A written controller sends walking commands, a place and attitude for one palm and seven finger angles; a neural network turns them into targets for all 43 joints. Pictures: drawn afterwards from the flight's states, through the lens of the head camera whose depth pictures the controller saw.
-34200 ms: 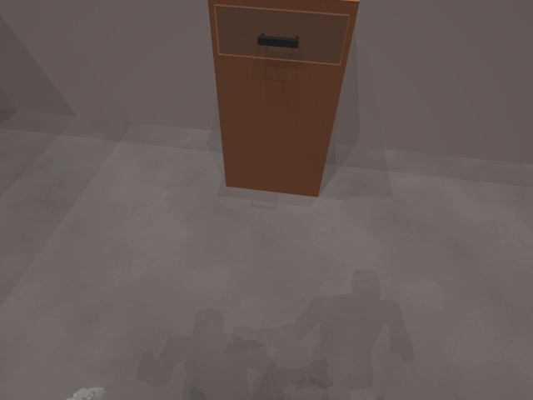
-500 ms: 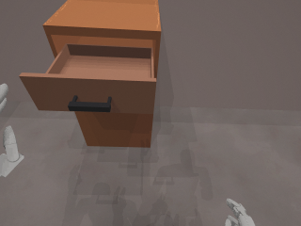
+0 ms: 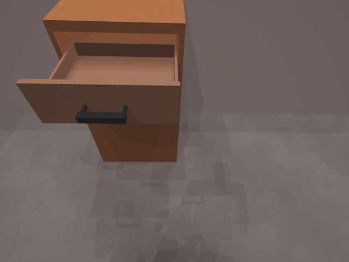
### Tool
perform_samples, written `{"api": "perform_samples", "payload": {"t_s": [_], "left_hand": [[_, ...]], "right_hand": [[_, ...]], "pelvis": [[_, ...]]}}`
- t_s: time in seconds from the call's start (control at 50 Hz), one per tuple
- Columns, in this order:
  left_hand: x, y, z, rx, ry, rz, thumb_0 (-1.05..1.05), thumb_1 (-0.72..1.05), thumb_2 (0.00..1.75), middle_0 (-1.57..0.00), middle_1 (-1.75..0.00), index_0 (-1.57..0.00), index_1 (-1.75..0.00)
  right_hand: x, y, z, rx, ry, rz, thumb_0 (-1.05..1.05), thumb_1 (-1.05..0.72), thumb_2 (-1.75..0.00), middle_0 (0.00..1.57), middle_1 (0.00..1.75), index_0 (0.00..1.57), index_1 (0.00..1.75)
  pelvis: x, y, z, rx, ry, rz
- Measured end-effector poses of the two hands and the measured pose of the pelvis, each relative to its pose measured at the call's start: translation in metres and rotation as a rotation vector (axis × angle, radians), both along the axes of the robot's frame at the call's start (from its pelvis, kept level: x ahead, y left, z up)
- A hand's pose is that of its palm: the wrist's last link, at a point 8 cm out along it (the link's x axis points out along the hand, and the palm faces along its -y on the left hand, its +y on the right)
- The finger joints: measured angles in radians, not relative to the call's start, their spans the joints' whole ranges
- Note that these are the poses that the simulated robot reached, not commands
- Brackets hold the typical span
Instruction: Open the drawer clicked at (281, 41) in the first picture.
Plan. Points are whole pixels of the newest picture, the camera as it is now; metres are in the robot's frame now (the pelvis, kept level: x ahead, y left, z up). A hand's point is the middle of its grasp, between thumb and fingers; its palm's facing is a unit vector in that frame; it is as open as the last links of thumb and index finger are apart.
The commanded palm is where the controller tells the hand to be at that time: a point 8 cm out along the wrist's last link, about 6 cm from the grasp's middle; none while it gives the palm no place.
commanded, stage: let the arm hang, fingers relaxed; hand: left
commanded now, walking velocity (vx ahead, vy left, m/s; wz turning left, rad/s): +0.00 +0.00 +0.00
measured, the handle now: (103, 112) +0.50 +0.23 +0.03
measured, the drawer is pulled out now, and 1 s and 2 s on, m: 0.29 0.29 0.29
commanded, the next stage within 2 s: look to check the result in 0.82 s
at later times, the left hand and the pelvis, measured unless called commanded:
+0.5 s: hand out of the picture -0.02 +0.17 -0.16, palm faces +0.04 -0.98 -0.21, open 7.3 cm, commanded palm none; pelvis +0.00 +0.00 +0.01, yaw -1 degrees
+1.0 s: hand out of the picture +0.01 +0.16 -0.16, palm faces +0.03 -0.98 -0.20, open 7.4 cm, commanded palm none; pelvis +0.01 -0.01 +0.01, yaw -1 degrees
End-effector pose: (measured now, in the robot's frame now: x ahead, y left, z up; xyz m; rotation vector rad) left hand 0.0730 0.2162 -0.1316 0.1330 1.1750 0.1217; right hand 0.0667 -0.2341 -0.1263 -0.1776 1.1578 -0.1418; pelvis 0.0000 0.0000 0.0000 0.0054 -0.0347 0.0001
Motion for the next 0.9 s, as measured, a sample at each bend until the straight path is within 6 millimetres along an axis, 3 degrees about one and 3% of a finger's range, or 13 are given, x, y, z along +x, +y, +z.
{"api": "perform_samples", "payload": {"t_s": [0.14,0.22,0.3,0.4,0.62,0.9], "left_hand": [[-0.077,0.019,-0.005,0.033,0.219,0.068,-0.03,1.00,0.89,-0.20,-0.29,-0.20,-0.30],[-0.108,0.024,0.001,0.054,0.319,0.078,-0.02,0.96,0.90,-0.20,-0.29,-0.20,-0.30],[-0.120,0.023,0.005,0.064,0.362,0.082,-0.01,0.93,0.90,-0.20,-0.29,-0.20,-0.30],[-0.115,0.015,0.004,0.054,0.343,0.077,0.00,0.92,0.90,-0.19,-0.29,-0.20,-0.30],[-0.072,-0.007,-0.003,0.015,0.230,0.043,0.01,0.92,0.90,-0.20,-0.29,-0.20,-0.30],[-0.067,-0.007,0.000,0.024,0.232,0.051,0.00,0.91,0.90,-0.20,-0.29,-0.20,-0.30]], "right_hand": [[-0.081,0.004,-0.003,0.000,0.287,-0.037,0.01,-0.91,-0.90,0.20,0.30,0.19,0.29],[-0.106,0.010,-0.006,0.021,0.349,-0.070,0.01,-0.91,-0.90,0.20,0.30,0.19,0.29],[-0.117,0.018,-0.010,0.048,0.366,-0.088,0.01,-0.91,-0.90,0.20,0.30,0.19,0.29],[-0.117,0.029,-0.014,0.079,0.351,-0.095,0.00,-0.91,-0.90,0.20,0.30,0.19,0.29],[-0.097,0.039,-0.017,0.109,0.277,-0.108,0.00,-0.91,-0.90,0.20,0.30,0.19,0.29],[-0.095,0.027,-0.015,0.088,0.293,-0.116,0.00,-0.91,-0.90,0.20,0.30,0.19,0.29]], "pelvis": [[-0.001,-0.004,0.008,-0.014,0.000,0.009],[-0.001,-0.002,0.009,-0.013,-0.002,0.001],[-0.001,-0.001,0.010,-0.010,-0.004,-0.006],[-0.001,-0.001,0.010,-0.006,-0.008,-0.012],[0.002,-0.004,0.010,-0.002,-0.009,-0.023],[0.008,-0.009,0.011,-0.002,-0.009,-0.023]]}}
